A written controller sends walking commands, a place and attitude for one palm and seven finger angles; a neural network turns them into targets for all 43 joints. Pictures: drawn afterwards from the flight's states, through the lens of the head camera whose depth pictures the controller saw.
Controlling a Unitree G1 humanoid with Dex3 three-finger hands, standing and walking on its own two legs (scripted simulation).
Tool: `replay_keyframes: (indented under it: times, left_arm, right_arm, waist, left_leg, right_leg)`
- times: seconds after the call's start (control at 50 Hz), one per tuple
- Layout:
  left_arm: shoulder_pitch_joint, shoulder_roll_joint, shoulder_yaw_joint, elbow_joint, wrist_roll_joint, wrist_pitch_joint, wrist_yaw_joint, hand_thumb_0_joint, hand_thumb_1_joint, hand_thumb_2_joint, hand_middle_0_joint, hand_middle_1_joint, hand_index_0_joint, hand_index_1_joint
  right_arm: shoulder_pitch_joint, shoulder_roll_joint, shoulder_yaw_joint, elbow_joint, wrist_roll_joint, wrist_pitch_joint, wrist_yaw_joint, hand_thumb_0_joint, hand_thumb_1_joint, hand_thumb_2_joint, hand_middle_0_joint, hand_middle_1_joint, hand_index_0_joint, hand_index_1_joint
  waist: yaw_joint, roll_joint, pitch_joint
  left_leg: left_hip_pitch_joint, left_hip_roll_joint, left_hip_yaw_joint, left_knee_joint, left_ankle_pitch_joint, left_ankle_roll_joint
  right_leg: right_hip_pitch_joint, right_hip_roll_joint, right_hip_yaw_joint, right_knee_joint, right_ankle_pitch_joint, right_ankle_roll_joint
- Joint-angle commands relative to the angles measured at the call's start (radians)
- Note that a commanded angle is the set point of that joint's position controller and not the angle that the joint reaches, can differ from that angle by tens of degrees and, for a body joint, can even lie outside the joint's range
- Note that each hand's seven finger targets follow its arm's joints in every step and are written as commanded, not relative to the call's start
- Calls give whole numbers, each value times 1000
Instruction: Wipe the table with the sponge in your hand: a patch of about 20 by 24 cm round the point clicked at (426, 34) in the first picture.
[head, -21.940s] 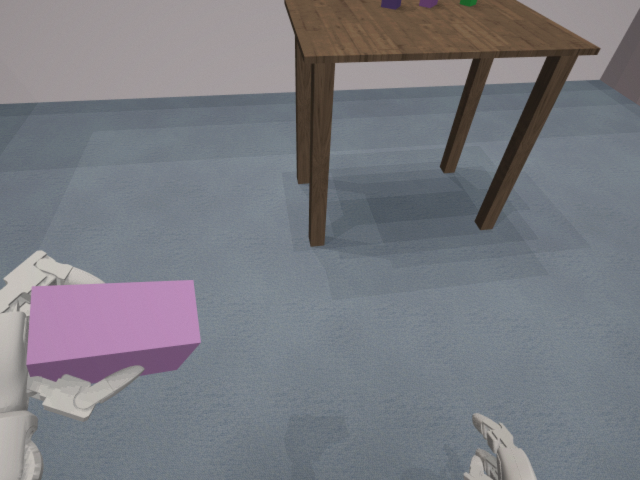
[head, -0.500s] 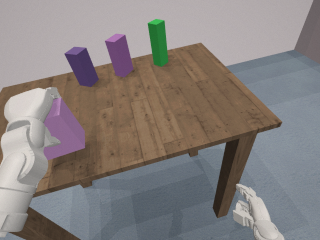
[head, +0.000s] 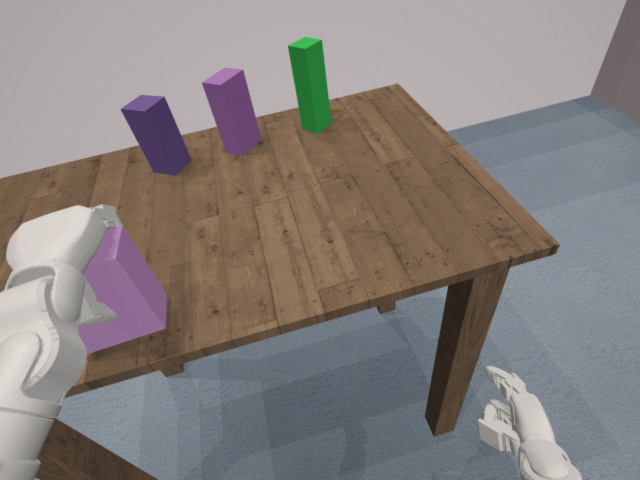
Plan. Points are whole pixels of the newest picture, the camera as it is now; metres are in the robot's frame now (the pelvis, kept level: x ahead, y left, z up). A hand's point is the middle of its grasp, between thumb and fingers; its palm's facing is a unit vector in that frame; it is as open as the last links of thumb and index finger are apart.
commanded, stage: move the sponge above the wiping area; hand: left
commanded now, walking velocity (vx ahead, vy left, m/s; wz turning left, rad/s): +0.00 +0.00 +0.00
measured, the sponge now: (110, 303) +0.26 +0.32 +0.11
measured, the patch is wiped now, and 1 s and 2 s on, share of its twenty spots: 0.05 0.10 0.10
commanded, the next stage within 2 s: lower the sponge onto the table in 1.18 s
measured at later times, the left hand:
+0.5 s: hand (102, 286) +0.26 +0.30 +0.15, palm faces -0.06 -0.04 -1.00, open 10.4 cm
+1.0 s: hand (122, 271) +0.28 +0.28 +0.16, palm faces +0.00 -0.04 -1.00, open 10.4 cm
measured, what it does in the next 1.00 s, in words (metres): stands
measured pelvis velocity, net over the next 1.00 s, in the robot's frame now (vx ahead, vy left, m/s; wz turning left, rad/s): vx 0.00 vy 0.01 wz -0.01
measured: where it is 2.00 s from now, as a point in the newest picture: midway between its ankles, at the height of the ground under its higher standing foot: outside the picture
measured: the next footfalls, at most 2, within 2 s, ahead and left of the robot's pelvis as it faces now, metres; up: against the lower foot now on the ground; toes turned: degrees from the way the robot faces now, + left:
none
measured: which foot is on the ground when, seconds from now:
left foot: down 0.00-1.00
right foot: down 0.00-1.00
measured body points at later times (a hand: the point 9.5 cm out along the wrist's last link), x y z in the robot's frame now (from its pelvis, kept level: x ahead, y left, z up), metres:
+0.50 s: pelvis -0.01 +0.00 +0.00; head -0.01 -0.05 +0.45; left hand +0.26 +0.30 +0.20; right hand +0.23 -0.21 -0.09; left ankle +0.00 +0.11 -0.74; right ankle +0.02 -0.08 -0.74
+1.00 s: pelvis +0.00 +0.01 +0.00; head -0.01 -0.04 +0.45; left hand +0.27 +0.28 +0.21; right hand +0.24 -0.20 -0.09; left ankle +0.00 +0.11 -0.74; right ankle +0.02 -0.08 -0.74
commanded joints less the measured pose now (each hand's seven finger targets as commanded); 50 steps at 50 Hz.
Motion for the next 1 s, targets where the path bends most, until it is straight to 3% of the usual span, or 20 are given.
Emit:
replay_keyframes:
  times: [0.0,0.04,0.12,0.14,0.16,0.26,0.34,0.4,0.44,0.46,0.52,0.54,0.62,0.64,0.76,0.8,0.86,0.92,0.94,0.98]
  left_arm:
    - [-406,360,172,-290,60,-124,36,0,100,1300,-1200,-1600,-1200,-1600]
    - [-427,465,283,-326,64,-176,81,0,100,1300,-1200,-1600,-1200,-1600]
    - [-384,410,303,-170,26,-192,155,0,100,1300,-1200,-1600,-1200,-1600]
    - [-403,421,315,-164,22,-172,164,0,100,1300,-1200,-1600,-1200,-1600]
    - [-396,390,297,-123,7,-152,173,0,100,1300,-1200,-1600,-1200,-1600]
    - [-263,288,192,-39,-7,-38,98,0,100,1300,-1200,-1600,-1200,-1600]
    - [-247,209,79,-147,0,-38,7,0,100,1300,-1200,-1600,-1200,-1600]
    - [-360,292,105,-210,33,-108,-7,0,100,1300,-1200,-1600,-1200,-1600]
    - [-410,406,214,-337,46,-178,32,0,100,1300,-1200,-1600,-1200,-1600]
    - [-467,414,222,-335,58,-212,60,0,100,1300,-1200,-1600,-1200,-1600]
    - [-443,414,286,-231,48,-244,143,0,100,1300,-1200,-1600,-1200,-1600]
    - [-469,428,306,-219,42,-226,165,0,100,1300,-1200,-1600,-1200,-1600]
    - [-488,311,211,-21,6,-131,204,0,100,1300,-1200,-1600,-1200,-1600]
    - [-471,321,222,-1,11,-106,193,0,100,1300,-1200,-1600,-1200,-1600]
    - [-342,186,60,-4,24,-17,65,0,100,1300,-1200,-1600,-1200,-1600]
    - [-355,193,39,-78,31,-29,29,0,100,1300,-1200,-1600,-1200,-1600]
    - [-435,300,109,-255,62,-85,18,0,100,1300,-1200,-1600,-1200,-1600]
    - [-422,354,192,-356,65,-170,72,0,100,1300,-1200,-1600,-1200,-1600]
    - [-426,406,254,-396,64,-181,99,0,100,1300,-1200,-1600,-1200,-1600]
    - [-416,379,271,-265,62,-177,156,0,100,1300,-1200,-1600,-1200,-1600]
  right_arm:
    - [-183,-64,-25,-188,-24,-77,-25,0,-900,-900,200,300,200,300]
    - [-197,-58,-22,-187,-25,-101,-34,0,-900,-900,200,300,200,300]
    - [-151,-56,-38,-134,-29,-87,-22,0,-900,-900,200,300,200,300]
    - [-195,-60,-35,-142,-17,-91,-19,0,-900,-900,200,300,200,300]
    - [-171,-68,-42,-129,-26,-83,-14,0,-900,-900,200,300,200,300]
    - [-208,-86,-41,-152,-12,-57,3,0,-900,-900,200,300,200,300]
    - [-247,-64,-28,-208,12,-64,2,0,-900,-900,200,300,200,300]
    - [-190,-75,-30,-193,-9,-72,-18,0,-900,-900,200,300,200,300]
    - [-210,-58,-25,-214,-14,-104,-31,0,-900,-900,200,300,200,300]
    - [-167,-52,-21,-197,-32,-111,-40,0,-900,-900,200,300,200,300]
    - [-143,-51,-35,-149,-33,-108,-39,0,-900,-900,200,300,200,300]
    - [-181,-54,-32,-151,-20,-113,-34,0,-900,-900,200,300,200,300]
    - [-180,-70,-41,-108,-11,-83,-14,0,-900,-900,200,300,200,300]
    - [-208,-69,-35,-121,-3,-86,-12,0,-900,-900,200,300,200,300]
    - [-206,-81,-33,-171,0,-61,1,0,-900,-900,200,300,200,300]
    - [-207,-81,-34,-186,0,-60,2,0,-900,-900,200,300,200,300]
    - [-196,-68,-28,-207,-13,-78,-5,0,-900,-900,200,300,200,300]
    - [-173,-48,-25,-197,-31,-91,-12,0,-900,-900,200,300,200,300]
    - [-200,-48,-23,-203,-27,-104,-15,0,-900,-900,200,300,200,300]
    - [-152,-46,-30,-154,-37,-97,-14,0,-900,-900,200,300,200,300]
  waist:
    - [-8,-95,-284]
    - [12,-38,-294]
    - [25,-23,-222]
    - [30,27,-215]
    - [30,8,-226]
    - [19,-89,-206]
    - [-16,-109,-210]
    - [-24,-130,-241]
    - [-1,-88,-297]
    - [3,-69,-325]
    - [18,-26,-212]
    - [25,42,-197]
    - [18,-14,-141]
    - [22,-21,-143]
    - [-3,-121,-220]
    - [-11,-131,-242]
    - [1,-86,-341]
    - [20,-57,-316]
    - [32,-12,-314]
    - [29,-36,-229]
  left_leg:
    - [62,-25,-35,-8,231,38]
    - [85,-25,-50,-9,217,34]
    - [46,-18,-40,-31,244,9]
    - [50,-20,-47,-27,239,5]
    - [27,-13,-36,-29,252,0]
    - [-23,-9,-17,-30,215,6]
    - [6,-9,-29,-15,169,25]
    - [27,-16,-37,-20,142,36]
    - [73,-13,-56,-14,148,38]
    - [79,-23,-42,-16,179,37]
    - [56,-16,-51,-50,167,15]
    - [57,-18,-64,-56,147,9]
    - [-1,-9,-41,-86,124,-10]
    - [-5,-10,-44,-87,113,-9]
    - [-16,-4,-26,-57,133,11]
    - [0,-8,-36,-48,143,21]
    - [45,-17,-42,-26,204,34]
    - [80,-15,-53,-35,269,31]
    - [90,-12,-66,-39,255,30]
    - [58,-11,-48,-50,282,15]
  right_leg:
    - [145,-32,93,-57,171,3]
    - [140,-17,155,-73,123,-20]
    - [157,-28,132,-84,157,-27]
    - [147,-19,184,-91,146,-43]
    - [174,-36,139,-78,170,-34]
    - [167,-45,106,-65,178,-6]
    - [112,-31,109,-67,128,6]
    - [109,-39,85,-72,81,15]
    - [123,-26,136,-72,49,-6]
    - [146,-39,100,-64,58,-7]
    - [114,-21,115,-95,38,-25]
    - [102,-11,164,-108,8,-43]
    - [107,-21,103,-122,3,-24]
    - [102,-15,133,-121,-13,-32]
    - [135,-39,80,-83,71,-4]
    - [137,-36,75,-73,95,2]
    - [170,-37,82,-44,133,-5]
    - [168,-22,83,-45,168,-15]
    - [162,-8,128,-53,143,-32]
    - [146,-11,99,-67,154,-32]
